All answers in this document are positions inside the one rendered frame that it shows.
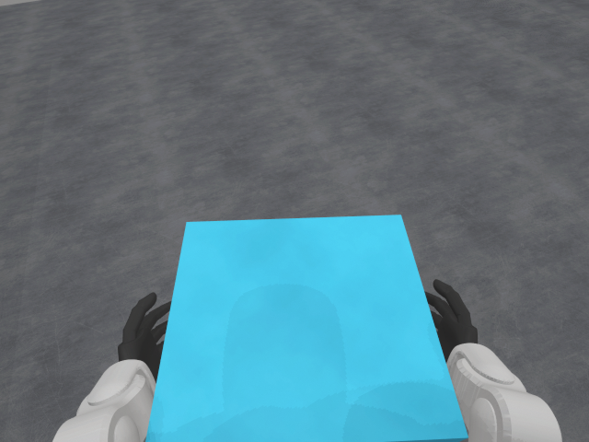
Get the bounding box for right robot forearm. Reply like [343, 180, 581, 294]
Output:
[446, 343, 562, 442]

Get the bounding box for robot left hand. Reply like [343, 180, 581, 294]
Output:
[118, 292, 171, 382]

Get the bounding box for left robot forearm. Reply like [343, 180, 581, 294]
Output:
[52, 359, 156, 442]

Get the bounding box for robot right hand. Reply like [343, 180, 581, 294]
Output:
[424, 279, 478, 363]

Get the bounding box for carton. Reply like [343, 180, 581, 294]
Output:
[145, 215, 468, 442]

